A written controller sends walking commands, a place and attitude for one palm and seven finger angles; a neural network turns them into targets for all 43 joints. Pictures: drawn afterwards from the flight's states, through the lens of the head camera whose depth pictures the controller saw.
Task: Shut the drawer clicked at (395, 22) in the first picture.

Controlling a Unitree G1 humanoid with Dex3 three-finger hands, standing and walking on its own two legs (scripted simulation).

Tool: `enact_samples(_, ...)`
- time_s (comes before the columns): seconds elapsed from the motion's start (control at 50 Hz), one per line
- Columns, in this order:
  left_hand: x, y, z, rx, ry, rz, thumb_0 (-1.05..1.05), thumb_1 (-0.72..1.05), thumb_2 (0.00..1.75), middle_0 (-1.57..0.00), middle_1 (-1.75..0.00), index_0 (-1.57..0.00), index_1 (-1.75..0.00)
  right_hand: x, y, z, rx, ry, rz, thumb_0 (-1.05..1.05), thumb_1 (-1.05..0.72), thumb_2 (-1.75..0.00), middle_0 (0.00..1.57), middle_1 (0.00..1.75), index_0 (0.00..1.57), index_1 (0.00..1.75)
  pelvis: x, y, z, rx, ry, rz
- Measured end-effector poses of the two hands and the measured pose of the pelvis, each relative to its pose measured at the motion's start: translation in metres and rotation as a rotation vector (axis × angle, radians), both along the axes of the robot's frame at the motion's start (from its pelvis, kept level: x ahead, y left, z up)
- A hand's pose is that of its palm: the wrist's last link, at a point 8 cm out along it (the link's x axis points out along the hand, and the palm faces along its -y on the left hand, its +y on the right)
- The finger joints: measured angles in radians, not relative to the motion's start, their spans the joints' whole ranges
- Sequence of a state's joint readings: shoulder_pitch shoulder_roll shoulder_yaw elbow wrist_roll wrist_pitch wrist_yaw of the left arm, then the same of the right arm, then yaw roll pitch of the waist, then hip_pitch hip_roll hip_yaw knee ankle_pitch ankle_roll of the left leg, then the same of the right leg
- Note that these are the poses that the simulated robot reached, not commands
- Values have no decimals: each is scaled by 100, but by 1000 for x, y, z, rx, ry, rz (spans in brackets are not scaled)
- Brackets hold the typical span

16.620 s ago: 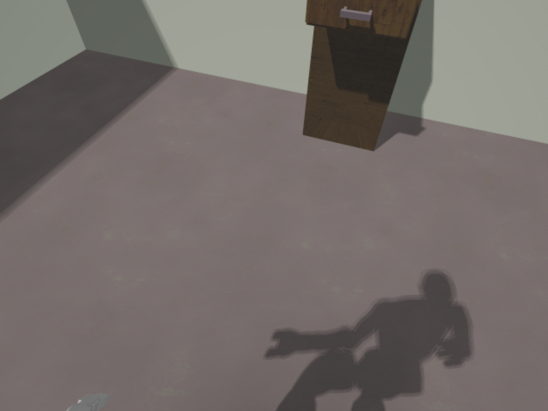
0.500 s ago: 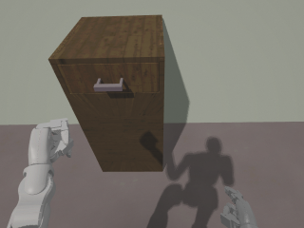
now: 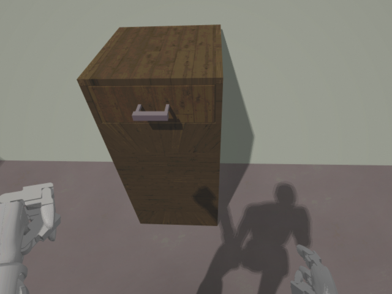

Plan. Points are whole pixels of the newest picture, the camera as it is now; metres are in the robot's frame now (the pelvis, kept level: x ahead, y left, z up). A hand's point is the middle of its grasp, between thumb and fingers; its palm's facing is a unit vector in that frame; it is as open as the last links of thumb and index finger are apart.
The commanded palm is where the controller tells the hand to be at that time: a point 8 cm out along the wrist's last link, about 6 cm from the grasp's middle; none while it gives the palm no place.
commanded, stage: step back with the hand held close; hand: left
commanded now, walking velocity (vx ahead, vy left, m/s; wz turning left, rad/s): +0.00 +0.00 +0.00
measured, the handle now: (151, 111) +0.60 +0.23 +0.04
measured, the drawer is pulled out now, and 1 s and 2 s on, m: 0.00 0.00 0.00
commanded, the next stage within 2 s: stop stepping back and stand still in 1.24 s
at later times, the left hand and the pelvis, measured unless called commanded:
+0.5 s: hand (53, 216) +0.18 +0.25 +0.15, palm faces +0.25 -0.83 -0.51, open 3.2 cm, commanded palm +0.12 +0.30 +0.17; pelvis -0.02 +0.02 +0.00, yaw -2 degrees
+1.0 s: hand out of the picture +0.07 +0.28 +0.16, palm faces +0.40 -0.81 -0.43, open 3.2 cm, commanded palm +0.01 +0.32 +0.17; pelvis -0.12 +0.04 -0.02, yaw +0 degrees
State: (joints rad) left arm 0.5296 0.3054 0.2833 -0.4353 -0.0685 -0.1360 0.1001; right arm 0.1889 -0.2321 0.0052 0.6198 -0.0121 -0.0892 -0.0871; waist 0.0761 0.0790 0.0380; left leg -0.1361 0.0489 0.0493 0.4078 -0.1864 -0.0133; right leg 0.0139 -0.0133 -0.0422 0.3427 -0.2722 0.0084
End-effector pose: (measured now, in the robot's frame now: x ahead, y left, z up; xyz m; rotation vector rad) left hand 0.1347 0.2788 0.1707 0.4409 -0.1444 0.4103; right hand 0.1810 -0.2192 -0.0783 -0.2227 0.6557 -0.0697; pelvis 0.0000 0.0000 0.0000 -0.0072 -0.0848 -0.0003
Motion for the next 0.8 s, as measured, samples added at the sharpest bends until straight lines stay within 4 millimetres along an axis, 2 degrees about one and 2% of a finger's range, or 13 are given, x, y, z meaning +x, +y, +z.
enact_samples(0.14, 10, -1, -4, -26, -3, -14, 2, 89, 90, -140, -160, -140, -160, 7, 7, 6, -1, -21, 13, 1, -91, -90, 20, 30, 20, 30, 3, 1, 0, 0, 2, -4)
enact_samples(0.24, 18, 4, 6, 46, -9, -58, 2, 89, 90, -140, -160, -140, -160, 6, 5, 7, -2, 9, -12, 1, -90, -90, 20, 30, 21, 30, 3, 5, 0, -9, 43, -14)
enact_samples(0.42, 23, 12, 0, 98, 92, -137, 1, 89, 90, -140, -160, -140, -160, -22, -5, 1, -17, 95, -125, 1, -91, -90, 20, 30, 20, 30, -9, 20, 0, -4, 94, -38)
enact_samples(0.58, -3, 20, 1, 118, 66, -154, 2, 89, 90, -140, -160, -140, -160, -58, 2, -1, -29, 118, -143, 1, -91, -90, 20, 30, 20, 30, -36, 28, -4, -10, 95, -35)
enact_samples(0.8, -62, 30, 2, 143, -22, -115, 1, 89, 90, -140, -160, -140, -160, -102, 18, -7, -31, 70, -105, 1, -91, -90, 20, 30, 20, 30, -81, 33, -13, -39, 78, -11)
